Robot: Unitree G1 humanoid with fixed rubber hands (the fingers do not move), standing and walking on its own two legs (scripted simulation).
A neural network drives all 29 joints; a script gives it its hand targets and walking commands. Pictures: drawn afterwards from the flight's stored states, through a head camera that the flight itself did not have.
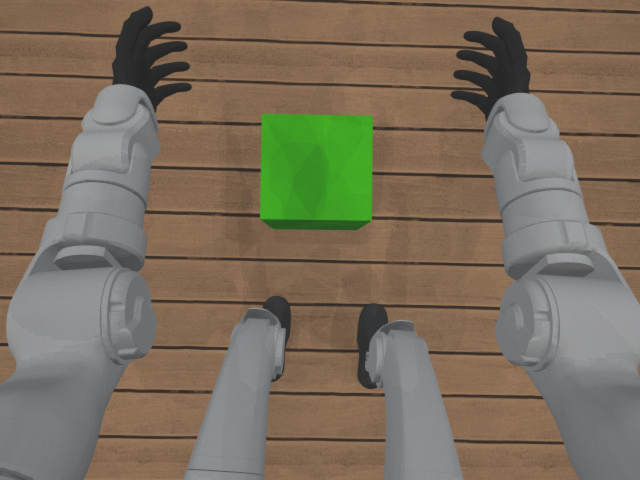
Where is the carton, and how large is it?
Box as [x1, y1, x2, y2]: [260, 114, 372, 229]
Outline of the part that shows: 262,114 260,219 273,228 357,229 371,220 372,116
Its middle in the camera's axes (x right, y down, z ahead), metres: -0.01 -0.14 +0.85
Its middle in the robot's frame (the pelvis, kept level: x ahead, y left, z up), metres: +0.51 +0.04 -0.52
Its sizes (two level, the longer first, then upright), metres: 0.210 0.200 0.250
